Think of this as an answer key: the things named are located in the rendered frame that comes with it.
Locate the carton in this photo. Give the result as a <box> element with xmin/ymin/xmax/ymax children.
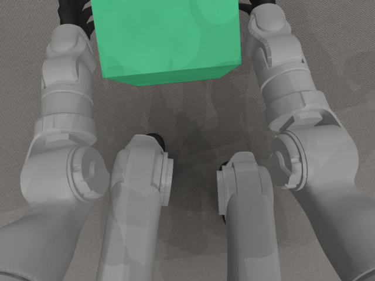
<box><xmin>90</xmin><ymin>0</ymin><xmax>241</xmax><ymax>86</ymax></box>

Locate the robot right hand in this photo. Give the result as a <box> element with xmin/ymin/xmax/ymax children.
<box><xmin>238</xmin><ymin>0</ymin><xmax>276</xmax><ymax>15</ymax></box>

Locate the left robot foot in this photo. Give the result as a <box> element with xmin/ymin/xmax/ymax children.
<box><xmin>147</xmin><ymin>133</ymin><xmax>165</xmax><ymax>152</ymax></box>

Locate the right robot upper arm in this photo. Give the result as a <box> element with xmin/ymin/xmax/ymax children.
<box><xmin>267</xmin><ymin>125</ymin><xmax>375</xmax><ymax>281</ymax></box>

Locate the robot left hand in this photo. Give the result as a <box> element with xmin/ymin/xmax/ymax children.
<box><xmin>58</xmin><ymin>0</ymin><xmax>95</xmax><ymax>40</ymax></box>

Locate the robot left forearm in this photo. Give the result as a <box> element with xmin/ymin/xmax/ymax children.
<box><xmin>20</xmin><ymin>24</ymin><xmax>97</xmax><ymax>190</ymax></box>

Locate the robot right forearm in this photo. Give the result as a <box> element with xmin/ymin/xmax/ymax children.
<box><xmin>244</xmin><ymin>4</ymin><xmax>359</xmax><ymax>168</ymax></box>

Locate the right robot thigh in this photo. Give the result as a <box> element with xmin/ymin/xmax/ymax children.
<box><xmin>217</xmin><ymin>161</ymin><xmax>282</xmax><ymax>281</ymax></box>

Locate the left robot upper arm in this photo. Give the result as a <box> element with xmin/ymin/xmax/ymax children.
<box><xmin>0</xmin><ymin>144</ymin><xmax>110</xmax><ymax>281</ymax></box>

